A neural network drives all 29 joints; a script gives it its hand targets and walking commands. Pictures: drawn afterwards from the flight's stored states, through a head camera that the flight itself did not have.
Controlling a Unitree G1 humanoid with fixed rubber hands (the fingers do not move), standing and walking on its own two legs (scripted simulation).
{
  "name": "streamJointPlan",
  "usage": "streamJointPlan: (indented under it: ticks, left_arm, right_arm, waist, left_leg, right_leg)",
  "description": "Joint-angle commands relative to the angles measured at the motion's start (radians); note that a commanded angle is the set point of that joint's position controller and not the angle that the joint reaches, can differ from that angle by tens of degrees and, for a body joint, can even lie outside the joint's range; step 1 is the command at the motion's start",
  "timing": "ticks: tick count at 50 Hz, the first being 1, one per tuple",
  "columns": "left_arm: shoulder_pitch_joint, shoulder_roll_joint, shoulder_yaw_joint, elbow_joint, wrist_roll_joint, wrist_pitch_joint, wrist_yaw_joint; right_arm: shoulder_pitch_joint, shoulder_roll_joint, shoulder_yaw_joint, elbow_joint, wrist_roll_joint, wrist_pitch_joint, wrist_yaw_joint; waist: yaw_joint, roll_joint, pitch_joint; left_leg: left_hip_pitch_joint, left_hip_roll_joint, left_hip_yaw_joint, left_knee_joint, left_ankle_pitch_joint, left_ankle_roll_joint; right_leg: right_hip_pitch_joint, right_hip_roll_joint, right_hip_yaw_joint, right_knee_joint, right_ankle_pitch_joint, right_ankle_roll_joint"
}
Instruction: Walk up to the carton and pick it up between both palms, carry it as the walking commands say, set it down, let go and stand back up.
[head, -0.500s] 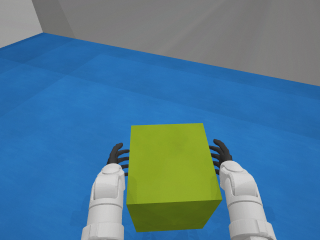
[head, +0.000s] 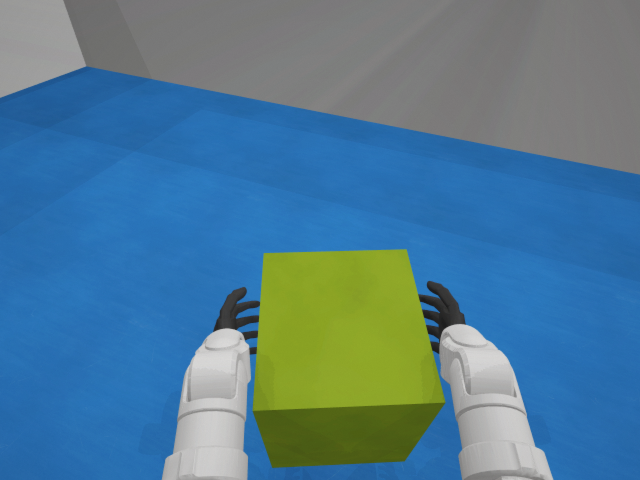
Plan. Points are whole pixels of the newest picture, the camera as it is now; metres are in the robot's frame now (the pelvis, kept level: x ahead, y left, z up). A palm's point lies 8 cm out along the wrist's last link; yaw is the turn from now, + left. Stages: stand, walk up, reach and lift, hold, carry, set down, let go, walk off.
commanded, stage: hold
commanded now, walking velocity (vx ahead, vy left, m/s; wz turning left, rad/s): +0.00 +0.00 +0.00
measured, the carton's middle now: (337, 362) +0.30 -0.01 -0.03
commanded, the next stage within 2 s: carry in 0.82 s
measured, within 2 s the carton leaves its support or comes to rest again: neither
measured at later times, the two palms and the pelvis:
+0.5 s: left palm (228, 344) +0.29 +0.14 +0.04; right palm (451, 338) +0.29 -0.15 +0.05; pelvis +0.00 +0.00 +0.00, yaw +0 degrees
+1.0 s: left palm (222, 356) +0.27 +0.14 +0.04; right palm (449, 340) +0.28 -0.14 +0.05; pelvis -0.02 -0.03 -0.01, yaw +2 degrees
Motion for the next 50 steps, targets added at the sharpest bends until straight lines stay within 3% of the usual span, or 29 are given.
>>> streamJointPlan:
  ticks: [1,40,41,42,43,46,48,50]
  left_arm:
    - [-0.609,-1.044,-0.634,-0.064,-0.306,-0.057,-0.250]
    - [-0.589,-1.035,-0.638,-0.073,-0.309,-0.060,-0.249]
    - [-0.574,-0.988,-0.662,-0.081,-0.316,-0.071,-0.250]
    - [-0.520,-0.978,-0.641,-0.065,-0.309,-0.070,-0.246]
    - [-0.532,-0.969,-0.661,-0.095,-0.331,-0.069,-0.239]
    - [-0.539,-0.963,-0.744,-0.195,-0.401,-0.040,-0.222]
    - [-0.537,-0.948,-0.789,-0.260,-0.442,-0.009,-0.217]
    - [-0.531,-0.926,-0.819,-0.319,-0.473,0.030,-0.217]
  right_arm:
    - [-0.534,0.995,0.575,-0.001,0.243,-0.011,0.212]
    - [-0.524,1.001,0.584,-0.013,0.251,-0.015,0.205]
    - [-0.548,0.997,0.657,-0.111,0.304,-0.011,0.204]
    - [-0.489,0.978,0.654,-0.091,0.311,0.007,0.197]
    - [-0.476,0.968,0.680,-0.113,0.324,0.015,0.190]
    - [-0.457,0.939,0.736,-0.232,0.358,0.049,0.161]
    - [-0.433,0.914,0.763,-0.303,0.376,0.080,0.143]
    - [-0.421,0.891,0.781,-0.370,0.388,0.120,0.131]
  waist:
    - [-0.004,0.053,-0.254]
    - [0.000,0.051,-0.259]
    - [0.027,0.217,-0.267]
    - [0.026,0.220,-0.324]
    - [0.029,0.240,-0.341]
    - [0.025,0.263,-0.395]
    - [0.023,0.243,-0.427]
    - [0.022,0.171,-0.413]
  left_leg:
    - [0.431,-0.039,-0.083,0.002,0.063,0.001]
    - [0.412,-0.042,-0.078,0.009,0.063,0.003]
    - [0.041,0.200,-0.234,-0.068,0.073,0.069]
    - [-0.033,0.269,-0.310,-0.100,-0.007,0.102]
    - [-0.069,0.282,-0.319,-0.096,0.007,0.112]
    - [-0.075,0.262,-0.287,-0.049,0.050,0.093]
    - [-0.096,0.232,-0.233,-0.018,0.036,0.056]
    - [-0.174,0.184,-0.161,0.026,-0.062,0.009]
  right_leg:
    - [-0.349,0.044,0.014,-0.142,0.083,-0.040]
    - [-0.359,0.044,0.017,-0.140,0.079,-0.040]
    - [-0.287,-0.022,-0.129,0.076,-0.141,-0.015]
    - [-0.202,-0.006,-0.109,0.145,-0.169,-0.006]
    - [-0.195,-0.002,-0.122,0.133,-0.173,-0.012]
    - [-0.221,-0.004,-0.160,0.069,-0.122,-0.021]
    - [-0.199,-0.010,-0.175,0.020,-0.093,-0.021]
    - [-0.176,-0.055,-0.140,-0.050,-0.097,-0.034]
